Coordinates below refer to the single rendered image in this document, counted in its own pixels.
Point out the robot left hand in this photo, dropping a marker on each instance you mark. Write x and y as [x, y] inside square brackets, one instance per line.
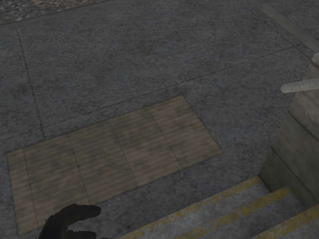
[57, 225]

